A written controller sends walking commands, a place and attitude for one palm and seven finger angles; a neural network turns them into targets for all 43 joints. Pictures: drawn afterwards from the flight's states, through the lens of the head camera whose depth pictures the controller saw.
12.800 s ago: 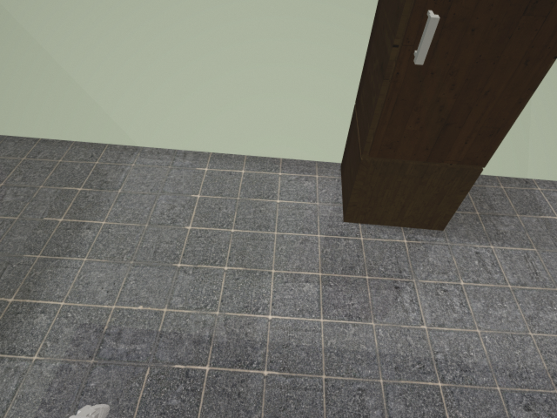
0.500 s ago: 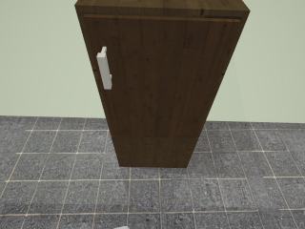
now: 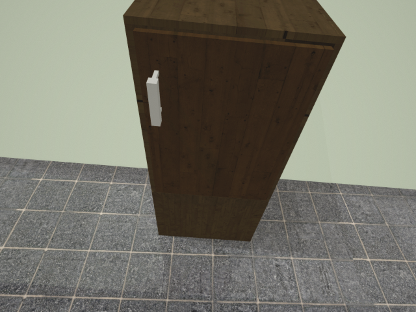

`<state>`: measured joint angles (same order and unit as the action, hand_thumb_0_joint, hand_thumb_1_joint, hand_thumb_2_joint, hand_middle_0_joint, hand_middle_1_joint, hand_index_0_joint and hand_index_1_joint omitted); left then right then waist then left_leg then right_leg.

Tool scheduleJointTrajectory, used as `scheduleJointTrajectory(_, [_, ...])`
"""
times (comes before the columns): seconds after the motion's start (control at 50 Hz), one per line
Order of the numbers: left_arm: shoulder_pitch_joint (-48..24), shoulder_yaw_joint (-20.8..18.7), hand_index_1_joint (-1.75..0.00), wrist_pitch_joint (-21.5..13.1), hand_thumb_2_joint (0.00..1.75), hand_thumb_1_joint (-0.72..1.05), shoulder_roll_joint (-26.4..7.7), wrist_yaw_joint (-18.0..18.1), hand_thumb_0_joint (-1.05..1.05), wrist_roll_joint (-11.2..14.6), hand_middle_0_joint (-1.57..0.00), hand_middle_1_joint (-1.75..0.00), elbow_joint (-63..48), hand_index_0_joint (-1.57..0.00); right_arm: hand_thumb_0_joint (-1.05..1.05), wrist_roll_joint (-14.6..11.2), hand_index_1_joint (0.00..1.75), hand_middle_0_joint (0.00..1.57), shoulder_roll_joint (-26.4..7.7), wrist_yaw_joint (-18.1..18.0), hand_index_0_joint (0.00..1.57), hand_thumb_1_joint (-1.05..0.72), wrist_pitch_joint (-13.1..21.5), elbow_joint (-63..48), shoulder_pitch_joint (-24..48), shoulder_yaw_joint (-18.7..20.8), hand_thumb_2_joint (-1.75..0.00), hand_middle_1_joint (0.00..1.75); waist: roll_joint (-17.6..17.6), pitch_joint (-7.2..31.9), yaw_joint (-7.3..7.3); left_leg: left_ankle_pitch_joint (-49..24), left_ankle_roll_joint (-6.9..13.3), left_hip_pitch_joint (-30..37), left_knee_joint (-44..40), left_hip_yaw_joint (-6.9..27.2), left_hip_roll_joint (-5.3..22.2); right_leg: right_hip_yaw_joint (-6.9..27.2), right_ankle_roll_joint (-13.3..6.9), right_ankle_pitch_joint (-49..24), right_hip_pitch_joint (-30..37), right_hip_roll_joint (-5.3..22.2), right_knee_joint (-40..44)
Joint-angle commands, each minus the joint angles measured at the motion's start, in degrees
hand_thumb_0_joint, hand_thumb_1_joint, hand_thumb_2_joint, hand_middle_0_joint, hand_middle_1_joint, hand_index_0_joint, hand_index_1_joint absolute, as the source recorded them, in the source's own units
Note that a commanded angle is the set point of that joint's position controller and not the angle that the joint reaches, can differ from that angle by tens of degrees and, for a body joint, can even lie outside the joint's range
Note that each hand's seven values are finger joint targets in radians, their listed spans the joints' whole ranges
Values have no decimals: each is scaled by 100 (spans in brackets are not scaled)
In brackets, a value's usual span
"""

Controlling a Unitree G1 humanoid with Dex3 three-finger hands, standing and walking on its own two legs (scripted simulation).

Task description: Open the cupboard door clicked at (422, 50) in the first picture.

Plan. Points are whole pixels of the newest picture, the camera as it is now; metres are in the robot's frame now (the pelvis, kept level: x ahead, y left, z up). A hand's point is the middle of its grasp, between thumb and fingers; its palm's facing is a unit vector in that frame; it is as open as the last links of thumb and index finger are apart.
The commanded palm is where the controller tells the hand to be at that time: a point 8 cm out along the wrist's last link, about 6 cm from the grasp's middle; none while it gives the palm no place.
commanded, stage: look again from close up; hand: left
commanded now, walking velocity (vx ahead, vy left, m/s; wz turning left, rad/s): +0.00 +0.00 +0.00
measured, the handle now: (156, 98) +0.55 +0.17 +0.11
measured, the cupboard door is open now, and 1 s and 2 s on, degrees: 0 0 0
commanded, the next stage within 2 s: raise the hand with hooked fingers in 0.34 s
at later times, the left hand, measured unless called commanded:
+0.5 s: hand out of the picture +0.04 +0.20 -0.15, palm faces +0.12 -0.97 -0.23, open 7.4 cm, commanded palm +0.10 +0.25 -0.06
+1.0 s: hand (96, 281) +0.17 +0.21 -0.01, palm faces +0.14 -0.99 -0.07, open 9.4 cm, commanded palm +0.16 +0.26 +0.01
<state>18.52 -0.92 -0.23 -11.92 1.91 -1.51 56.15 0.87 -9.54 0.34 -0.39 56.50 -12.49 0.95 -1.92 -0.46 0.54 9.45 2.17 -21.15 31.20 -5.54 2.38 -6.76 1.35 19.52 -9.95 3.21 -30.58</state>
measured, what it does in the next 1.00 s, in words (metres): lowers itself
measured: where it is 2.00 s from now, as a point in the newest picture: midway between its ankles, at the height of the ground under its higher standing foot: outside the picture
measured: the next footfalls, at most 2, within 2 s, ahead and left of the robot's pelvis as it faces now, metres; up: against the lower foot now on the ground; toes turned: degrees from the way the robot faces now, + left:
none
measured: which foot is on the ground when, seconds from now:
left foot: down 0.00-1.00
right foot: down 0.00-1.00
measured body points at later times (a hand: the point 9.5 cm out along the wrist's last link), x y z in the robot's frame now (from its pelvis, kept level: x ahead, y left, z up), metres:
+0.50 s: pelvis +0.00 +0.00 +0.00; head +0.01 +0.02 +0.45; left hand +0.03 +0.25 -0.13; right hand +0.06 -0.25 -0.13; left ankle +0.08 +0.10 -0.73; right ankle -0.03 -0.13 -0.73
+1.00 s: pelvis -0.01 -0.04 -0.07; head +0.04 -0.02 +0.38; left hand +0.16 +0.26 +0.00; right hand +0.20 -0.28 -0.12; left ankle +0.08 +0.10 -0.73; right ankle -0.03 -0.13 -0.73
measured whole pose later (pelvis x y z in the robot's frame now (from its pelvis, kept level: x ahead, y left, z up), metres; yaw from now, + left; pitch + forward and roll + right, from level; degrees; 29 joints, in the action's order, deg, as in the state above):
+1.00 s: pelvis -0.01 -0.04 -0.07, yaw +1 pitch +10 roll -3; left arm 26.2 -17.9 -25.8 -15.1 -20.4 19.6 1.0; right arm -2.0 -13.6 -5.0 14.1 34.0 -10.8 1.9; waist 0.7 5.6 3.1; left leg 20.9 -0.9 -49.5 60.4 1.5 5.1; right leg -8.5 -1.9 33.4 -36.1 -0.2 -59.7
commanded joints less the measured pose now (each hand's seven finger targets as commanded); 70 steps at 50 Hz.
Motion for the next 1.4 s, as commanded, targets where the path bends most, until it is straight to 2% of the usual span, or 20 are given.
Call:
scheduleJointTrajectory(0.0, [393,-161,-30,-84,90,90,-703,-9,0,-12,-20,-30,-225,-20,0,2,30,20,-988,-77,20,-90,153,-262,-48,185,-90,30,312,-164,-4,688,54,450,-908,827,448,511,-388,-199,-528,304,776])
scheduleJointTrajectory(0.4, [299,-104,-30,-90,90,90,-853,-40,0,9,-20,-30,268,-20,0,-34,30,20,-1159,-78,20,-90,178,232,38,120,-90,30,283,-148,5,515,17,771,-1312,830,536,522,-341,-294,-311,385,1040])
scheduleJointTrajectory(0.42, [489,90,-30,-92,90,90,-388,201,0,-40,-20,-30,323,-20,0,-28,30,20,-971,-98,20,-90,145,-83,145,76,-90,30,587,-734,9,181,-189,541,-258,403,427,872,-354,-721,-718,466,1320])
scheduleJointTrajectory(0.44, [-3620,-1042,-32,-1376,89,88,-2071,244,0,1104,-20,-32,-8550,-20,0,-395,30,20,-1606,-371,20,-90,957,-2095,-142,196,-90,30,1506,1942,-832,-254,-122,2433,-588,503,-176,69,-374,-1270,-532,-130,515])
scheduleJointTrajectory(0.46, [-1001,-1129,-33,-1179,88,85,-1949,473,0,720,-20,-33,-7366,-20,0,-408,30,20,-1246,-545,20,-90,1467,-1758,192,-20,-90,30,1872,1934,61,203,-145,2508,-927,829,185,-14,-398,-460,-840,-243,-163])
scheduleJointTrajectory(0.48, [640,-483,-34,-531,87,83,-674,608,0,849,-21,-34,-6468,-21,0,-473,30,20,-978,-551,20,-90,1621,-1719,259,129,-90,30,1634,1185,-113,1246,-328,1555,-1251,1039,198,-135,-304,229,-1230,-324,-384])
scheduleJointTrajectory(0.5, [719,-162,-36,-504,86,81,23,486,0,1073,-21,-36,-6254,-21,0,-562,30,20,-996,-567,20,-90,1684,-1714,154,97,-90,30,1100,330,-240,1567,-250,1063,-1169,940,128,-113,-292,99,-1412,-352,-291])
scheduleJointTrajectory(0.52, [232,-580,-37,-816,85,78,-387,415,0,1182,-21,-37,-6439,-21,0,-476,30,20,-1170,-580,20,-90,1732,-1973,304,186,-90,30,744,-99,-333,1613,-214,647,-832,959,25,-117,-253,225,-1633,-367,-10])
scheduleJointTrajectory(0.54, [403,-933,-39,-1127,84,76,-620,294,0,1152,-21,-39,-6009,-21,0,-344,30,20,-1269,-574,20,-90,1724,-1997,238,265,-90,30,142,33,-375,1459,-214,376,-470,889,-42,-115,-221,427,-1908,-397,-12])
scheduleJointTrajectory(0.56, [905,-1078,-40,-1484,83,74,-391,53,0,1208,-21,-40,-5268,-21,0,-260,30,20,-1201,-541,20,-90,1686,-2085,259,316,-90,30,-471,-70,-257,1287,-238,-11,-106,864,-65,-186,-207,542,-2281,-471,-211])
scheduleJointTrajectory(0.62, [1566,-1297,-45,-2798,80,67,-190,-1109,0,1457,-22,-45,-4243,-22,0,-164,30,20,-1149,-253,20,-90,1648,-2399,551,460,-90,30,-894,208,178,1134,-330,-1183,1014,594,-141,-87,-236,964,-3068,-465,-1110])
scheduleJointTrajectory(0.66, [1431,-1580,-48,-3502,78,62,-561,-2035,0,1680,-22,-48,-4309,-22,0,-219,30,20,-1203,-139,20,-90,1701,-2708,712,525,-90,30,-530,683,227,1156,-301,-1661,1660,513,-177,238,-279,1138,-3237,-368,-1492])
scheduleJointTrajectory(0.68, [1537,-1905,-50,-3511,77,60,-862,-2347,0,1784,-22,-50,-4277,-22,0,-265,30,20,-1237,-91,20,-90,1714,-2918,692,540,-90,30,68,846,379,1131,-263,-1669,1771,499,-192,421,-325,1136,-3164,-324,-1571])
scheduleJointTrajectory(0.72, [1240,-2118,-53,-3217,75,55,-1060,-2611,0,2186,-22,-53,-5197,-22,0,-353,30,20,-1245,-155,20,-90,1719,-3377,836,493,-90,30,375,1515,419,1298,-180,-1462,1826,446,-200,599,-266,1370,-3003,-298,-1496])
scheduleJointTrajectory(0.78, [477,-2376,-57,-2873,72,48,-1377,-2428,0,2459,-23,-57,-6308,-23,0,-336,30,20,-1157,-358,20,-90,1685,-3465,552,430,-90,30,375,1655,229,1256,-96,-1442,2068,542,-144,876,-152,1516,-3087,-334,-1338])
scheduleJointTrajectory(0.9, [-352,-1941,-66,-3053,66,34,-1278,-2158,0,2156,-24,-66,-7232,-24,0,-264,30,20,-1058,-621,20,-90,1760,-3003,175,344,-90,30,714,1415,-298,445,10,-1105,2337,702,-20,755,-146,27,-3346,-431,-1546])
scheduleJointTrajectory(1.0, [-91,-2210,-74,-2464,61,22,-1594,-2681,0,2318,-25,-74,-6540,-25,0,-342,30,20,-1175,-685,20,-90,1812,-2903,201,282,-90,30,727,1574,-127,144,22,-979,2172,708,-46,827,-90,-441,-2872,-362,-1316])
scheduleJointTrajectory(1.08, [247,-2848,-80,-1941,57,13,-1906,-2709,0,2561,-25,-80,-6228,-25,0,-355,30,20,-1138,-665,20,-90,1777,-2983,300,275,-90,30,475,1862,186,-274,-4,-719,1894,716,-83,757,-3,-1141,-2256,-335,-1184])
scheduleJointTrajectory(1.24, [-97,-2596,-92,-1954,49,-6,-1642,-2563,0,2588,-27,-92,-6197,-27,0,-374,30,20,-1231,-578,20,-90,1730,-3101,141,241,-90,30,299,1531,51,-115,-23,-377,1429,632,-125,452,-13,-917,-2399,-437,-996])
scheduleJointTrajectory(1.38, [-864,-2655,-102,-1880,42,-22,-2048,-2503,0,2506,-28,-102,-6477,-28,0,-391,30,20,-1331,-642,20,-90,1795,-3122,55,157,-90,30,634,1534,64,38,-8,80,1045,686,-106,348,-150,-498,-2194,-509,-771])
